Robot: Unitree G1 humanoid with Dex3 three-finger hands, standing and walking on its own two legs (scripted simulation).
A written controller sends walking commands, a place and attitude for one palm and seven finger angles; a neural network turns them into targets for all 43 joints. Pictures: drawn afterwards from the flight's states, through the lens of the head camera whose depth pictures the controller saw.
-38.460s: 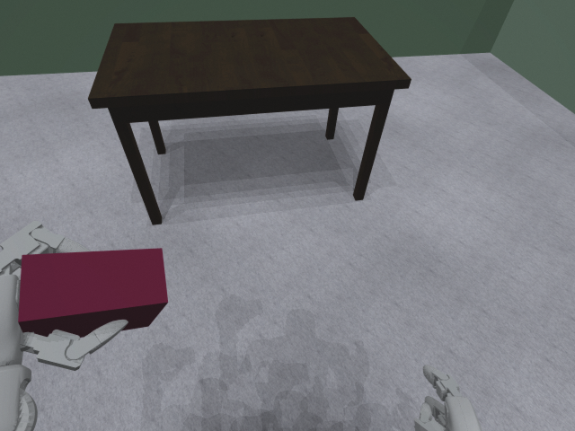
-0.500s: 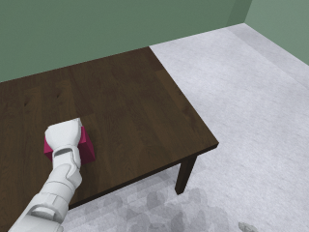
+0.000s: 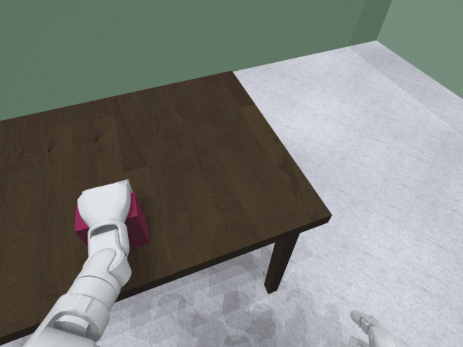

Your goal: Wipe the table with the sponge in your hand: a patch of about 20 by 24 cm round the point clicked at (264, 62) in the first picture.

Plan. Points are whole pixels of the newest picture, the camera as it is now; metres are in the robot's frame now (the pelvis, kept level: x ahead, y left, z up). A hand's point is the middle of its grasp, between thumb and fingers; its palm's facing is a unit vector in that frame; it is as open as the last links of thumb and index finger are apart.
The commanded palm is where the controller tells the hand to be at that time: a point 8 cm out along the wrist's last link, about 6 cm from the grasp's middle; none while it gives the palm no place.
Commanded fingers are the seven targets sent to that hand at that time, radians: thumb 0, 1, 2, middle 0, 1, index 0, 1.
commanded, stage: wipe back along the third lane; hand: left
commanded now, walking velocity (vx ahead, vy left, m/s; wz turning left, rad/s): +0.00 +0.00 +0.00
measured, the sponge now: (118, 231) +0.33 +0.27 -0.06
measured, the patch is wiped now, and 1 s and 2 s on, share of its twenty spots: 1.00 1.00 1.00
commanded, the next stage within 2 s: slide back across to the middle lane in 0.10 s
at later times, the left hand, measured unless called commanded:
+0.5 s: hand (107, 221) +0.33 +0.28 -0.01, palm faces -0.08 -0.04 -1.00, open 9.7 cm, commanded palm +0.29 +0.28 +0.03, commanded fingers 0.00 0.10 1.30 -1.20 -1.60 -1.20 -1.60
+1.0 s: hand (84, 233) +0.30 +0.31 -0.01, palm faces -0.09 -0.04 -1.00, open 9.7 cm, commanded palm +0.28 +0.32 +0.02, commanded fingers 0.00 0.10 1.30 -1.20 -1.60 -1.20 -1.60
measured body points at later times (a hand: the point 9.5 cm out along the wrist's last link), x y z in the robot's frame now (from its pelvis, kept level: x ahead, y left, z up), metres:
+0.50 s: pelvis -0.01 -0.01 +0.01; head +0.04 -0.02 +0.45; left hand +0.33 +0.28 +0.05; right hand +0.12 -0.27 -0.12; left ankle -0.03 +0.09 -0.72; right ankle +0.00 -0.11 -0.72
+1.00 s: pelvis +0.00 +0.00 +0.00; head +0.04 -0.01 +0.45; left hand +0.30 +0.31 +0.04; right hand +0.16 -0.25 -0.11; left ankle -0.03 +0.09 -0.72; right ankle +0.00 -0.11 -0.72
